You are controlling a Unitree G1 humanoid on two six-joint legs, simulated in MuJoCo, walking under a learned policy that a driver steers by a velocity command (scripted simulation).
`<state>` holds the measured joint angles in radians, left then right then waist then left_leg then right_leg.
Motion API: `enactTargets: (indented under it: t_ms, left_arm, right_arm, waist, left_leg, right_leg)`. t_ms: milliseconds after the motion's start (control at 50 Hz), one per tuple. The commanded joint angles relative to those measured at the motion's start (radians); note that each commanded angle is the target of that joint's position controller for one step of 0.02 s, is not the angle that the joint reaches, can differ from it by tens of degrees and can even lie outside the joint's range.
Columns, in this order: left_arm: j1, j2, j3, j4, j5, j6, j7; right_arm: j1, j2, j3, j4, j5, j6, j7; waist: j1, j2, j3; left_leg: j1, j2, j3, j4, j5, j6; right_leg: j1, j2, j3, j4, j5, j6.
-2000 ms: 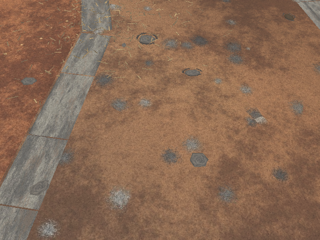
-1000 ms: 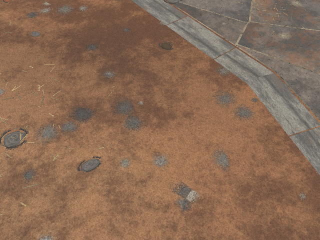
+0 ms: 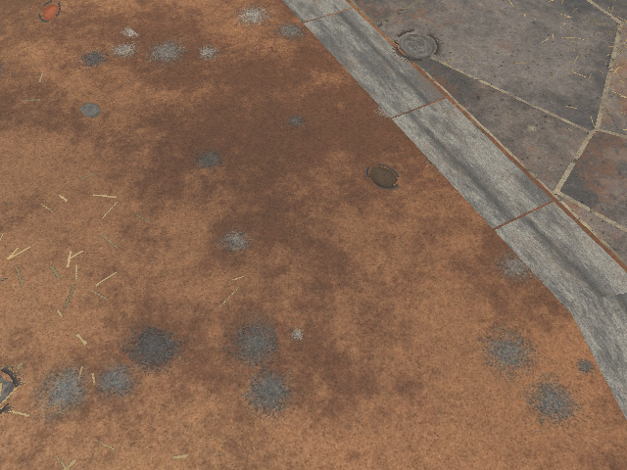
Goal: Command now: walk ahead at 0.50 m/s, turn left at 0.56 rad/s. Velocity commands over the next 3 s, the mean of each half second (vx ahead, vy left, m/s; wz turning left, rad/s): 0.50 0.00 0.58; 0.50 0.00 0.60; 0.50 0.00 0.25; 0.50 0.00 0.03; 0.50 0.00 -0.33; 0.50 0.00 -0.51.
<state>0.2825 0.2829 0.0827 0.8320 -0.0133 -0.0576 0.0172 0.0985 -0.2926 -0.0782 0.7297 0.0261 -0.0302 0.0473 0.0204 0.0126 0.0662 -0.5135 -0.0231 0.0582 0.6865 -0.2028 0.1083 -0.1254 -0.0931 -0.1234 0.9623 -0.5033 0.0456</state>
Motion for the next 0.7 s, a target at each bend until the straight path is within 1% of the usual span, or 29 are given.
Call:
enactTargets:
  t_ms: [20,40,60,80,100,140,180,220,240,280,320,360,380,400,420,440,460,480,500,520,540,560,580,600,620,640,680,700]
  left_arm:
    - [-0.114,0.131,0.01,-0.162,-0.04,-0.085,-0.016]
    - [-0.115,0.118,0.007,-0.151,-0.02,-0.091,-0.007]
    - [-0.108,0.131,0.016,-0.14,0.008,-0.086,0.0]
    - [-0.089,0.135,0.021,-0.134,0.015,-0.073,-0.002]
    - [-0.081,0.128,0.022,-0.135,0.02,-0.062,-0.003]
    - [-0.097,0.1,0.015,-0.143,0.027,-0.045,-0.003]
    - [-0.17,0.079,0.006,-0.166,0.029,-0.039,-0.003]
    - [-0.242,0.059,-0.004,-0.183,0.026,-0.042,-0.009]
    - [-0.276,0.053,-0.009,-0.191,0.022,-0.046,-0.015]
    - [-0.333,0.058,-0.011,-0.206,0.011,-0.053,-0.026]
    - [-0.358,0.079,-0.005,-0.218,0.004,-0.062,-0.036]
    - [-0.344,0.105,0.004,-0.219,0.003,-0.072,-0.044]
    - [-0.318,0.116,0.009,-0.215,0.002,-0.077,-0.045]
    - [-0.262,0.126,0.016,-0.2,0.002,-0.082,-0.044]
    - [-0.165,0.151,0.031,-0.176,0.01,-0.087,-0.038]
    - [-0.021,0.201,0.045,-0.163,0.029,-0.09,-0.029]
    - [0.079,0.287,0.064,-0.133,0.044,-0.078,-0.029]
    - [0.081,0.215,0.05,-0.126,0.015,-0.072,-0.036]
    - [0.031,0.136,0.029,-0.144,0.011,-0.066,-0.031]
    - [-0.02,0.113,0.018,-0.147,0.019,-0.056,-0.028]
    - [-0.054,0.092,0.01,-0.14,0.024,-0.051,-0.026]
    - [-0.069,0.078,0.003,-0.134,0.03,-0.051,-0.024]
    - [-0.073,0.075,0.003,-0.128,0.028,-0.054,-0.023]
    - [-0.069,0.078,0.004,-0.119,0.023,-0.058,-0.022]
    - [-0.065,0.09,0.008,-0.11,0.019,-0.062,-0.022]
    - [-0.061,0.106,0.014,-0.101,0.018,-0.065,-0.022]
    - [-0.055,0.131,0.021,-0.087,0.02,-0.063,-0.02]
    - [-0.057,0.137,0.023,-0.082,0.02,-0.06,-0.019]
  right_arm:
    - [0.271,-0.192,-0.054,-0.011,-0.006,-0.028,-0.005]
    - [0.208,-0.161,-0.044,-0.019,-0.004,-0.036,-0.006]
    - [0.147,-0.121,-0.033,-0.031,-0.008,-0.037,-0.012]
    - [0.117,-0.108,-0.026,-0.051,-0.02,-0.037,-0.018]
    - [0.11,-0.11,-0.027,-0.058,-0.021,-0.038,-0.023]
    - [0.133,-0.134,-0.033,-0.056,-0.016,-0.042,-0.036]
    - [0.163,-0.154,-0.039,-0.048,-0.011,-0.04,-0.05]
    - [0.184,-0.154,-0.039,-0.044,-0.006,-0.034,-0.058]
    - [0.196,-0.154,-0.04,-0.042,-0.005,-0.03,-0.06]
    - [0.229,-0.159,-0.041,-0.033,-0.002,-0.024,-0.063]
    - [0.257,-0.154,-0.041,-0.024,0.002,-0.018,-0.065]
    - [0.263,-0.149,-0.042,-0.025,0.001,-0.012,-0.069]
    - [0.255,-0.152,-0.044,-0.028,-0.001,-0.009,-0.07]
    - [0.24,-0.145,-0.043,-0.034,-0.002,-0.006,-0.07]
    - [0.229,-0.117,-0.033,-0.044,-0.005,-0.007,-0.068]
    - [0.225,-0.061,-0.01,-0.065,-0.018,-0.01,-0.063]
    - [0.371,0.012,0.01,-0.093,0.003,-0.02,-0.064]
    - [0.386,-0.086,0.0,-0.076,0.022,-0.023,-0.066]
    - [0.278,-0.156,-0.019,-0.08,0.017,-0.018,-0.066]
    - [0.207,-0.159,-0.023,-0.095,0.003,-0.012,-0.067]
    - [0.167,-0.147,-0.025,-0.109,-0.009,-0.011,-0.064]
    - [0.167,-0.13,-0.027,-0.114,-0.006,-0.008,-0.057]
    - [0.178,-0.108,-0.024,-0.116,0.002,-0.002,-0.052]
    - [0.181,-0.085,-0.02,-0.12,0.006,0.004,-0.049]
    - [0.17,-0.07,-0.016,-0.129,0.005,0.009,-0.048]
    - [0.152,-0.062,-0.013,-0.14,0.001,0.012,-0.047]
    - [0.121,-0.056,-0.009,-0.153,-0.003,0.013,-0.044]
    - [0.107,-0.054,-0.008,-0.155,-0.002,0.011,-0.04]
  waist:
    - [-0.132,0.081,-0.264]
    - [-0.083,-0.005,-0.177]
    - [-0.046,0.003,-0.143]
    - [-0.019,0.026,-0.129]
    - [-0.007,0.029,-0.127]
    - [-0.005,0.018,-0.111]
    - [-0.025,0.021,-0.085]
    - [-0.054,0.048,-0.072]
    - [-0.069,0.061,-0.066]
    - [-0.094,0.073,-0.058]
    - [-0.101,0.079,-0.056]
    - [-0.086,0.095,-0.06]
    - [-0.069,0.113,-0.064]
    - [-0.035,0.127,-0.078]
    - [0.015,0.118,-0.134]
    - [0.079,0.034,-0.27]
    - [0.022,-0.282,-0.4]
    - [0.034,-0.288,-0.375]
    - [0.066,-0.173,-0.238]
    - [0.057,-0.105,-0.157]
    - [0.04,-0.089,-0.098]
    - [0.017,-0.109,-0.077]
    - [0.005,-0.126,-0.07]
    - [0.0,-0.128,-0.068]
    - [-0.002,-0.119,-0.058]
    - [-0.003,-0.105,-0.051]
    - [0.001,-0.087,-0.048]
    - [0.004,-0.082,-0.048]
  left_leg:
    - [0.778,0.326,-0.721,-0.417,-0.14,0.248]
    - [0.623,0.281,-0.6,-0.408,-0.03,0.213]
    - [0.503,0.244,-0.507,-0.41,0.074,0.192]
    - [0.424,0.219,-0.463,-0.43,0.141,0.186]
    - [0.386,0.207,-0.441,-0.447,0.19,0.19]
    - [0.328,0.187,-0.378,-0.462,0.289,0.193]
    - [0.303,0.16,-0.333,-0.467,0.303,0.173]
    - [0.281,0.121,-0.297,-0.458,0.241,0.137]
    - [0.271,0.112,-0.293,-0.452,0.203,0.124]
    - [0.27,0.119,-0.319,-0.442,0.144,0.112]
    - [0.317,0.142,-0.371,-0.396,0.112,0.106]
    - [0.374,0.167,-0.433,-0.337,0.104,0.093]
    - [0.389,0.175,-0.458,-0.307,0.121,0.084]
    - [0.388,0.165,-0.467,-0.265,0.152,0.07]
    - [0.362,0.117,-0.442,-0.163,0.208,0.041]
    - [0.254,0.056,-0.369,0.095,0.116,0.003]
    - [-0.105,-0.096,-0.238,0.441,-0.346,-0.072]
    - [-0.266,-0.019,-0.248,0.599,-0.386,-0.086]
    - [-0.301,0.023,-0.242,0.64,-0.289,-0.092]
    - [-0.274,0.058,-0.205,0.624,-0.212,-0.096]
    - [-0.248,0.084,-0.201,0.578,-0.163,-0.098]
    - [-0.205,0.109,-0.2,0.541,-0.132,-0.096]
    - [-0.175,0.121,-0.187,0.513,-0.117,-0.096]
    - [-0.17,0.127,-0.175,0.491,-0.111,-0.098]
    - [-0.182,0.134,-0.169,0.464,-0.098,-0.103]
    - [-0.2,0.139,-0.167,0.43,-0.075,-0.109]
    - [-0.229,0.146,-0.163,0.355,0.001,-0.12]
    - [-0.228,0.146,-0.156,0.306,0.054,-0.121]
  right_leg:
    - [-0.709,0.056,0.209,0.419,0.016,-0.049]
    - [-0.665,0.008,0.209,0.33,0.094,-0.057]
    - [-0.589,-0.022,0.212,0.242,0.141,-0.053]
    - [-0.524,-0.036,0.216,0.208,0.174,-0.048]
    - [-0.497,-0.035,0.211,0.168,0.191,-0.036]
    - [-0.487,-0.023,0.188,0.079,0.241,-0.007]
    - [-0.505,-0.004,0.178,-0.06,0.355,0.018]
    - [-0.468,0.028,0.174,-0.225,0.491,0.025]
    - [-0.443,0.045,0.171,-0.295,0.543,0.025]
    - [-0.4,0.073,0.166,-0.382,0.598,0.024]
    - [-0.39,0.083,0.187,-0.435,0.582,0.012]
    - [-0.367,0.087,0.202,-0.473,0.517,-0.01]
    - [-0.337,0.088,0.202,-0.48,0.47,-0.025]
    - [-0.265,0.093,0.187,-0.507,0.45,-0.044]
    - [-0.112,0.082,0.182,-0.532,0.456,-0.074]
    - [0.14,-0.067,0.319,-0.508,0.402,-0.137]
    - [0.483,-0.303,0.774,-0.582,0.233,-0.302]
    - [0.483,-0.348,0.951,-0.649,-0.029,-0.324]
    - [0.363,-0.295,0.79,-0.671,-0.049,-0.274]
    - [0.237,-0.248,0.637,-0.678,0.074,-0.238]
    - [0.133,-0.207,0.535,-0.699,0.195,-0.226]
    - [0.07,-0.177,0.453,-0.721,0.274,-0.213]
    - [0.036,-0.159,0.396,-0.746,0.312,-0.21]
    - [0.022,-0.157,0.354,-0.765,0.346,-0.217]
    - [0.013,-0.163,0.319,-0.783,0.382,-0.227]
    - [0.013,-0.171,0.29,-0.798,0.418,-0.237]
    - [0.036,-0.179,0.227,-0.811,0.488,-0.245]
    - [0.046,-0.172,0.188,-0.812,0.517,-0.239]
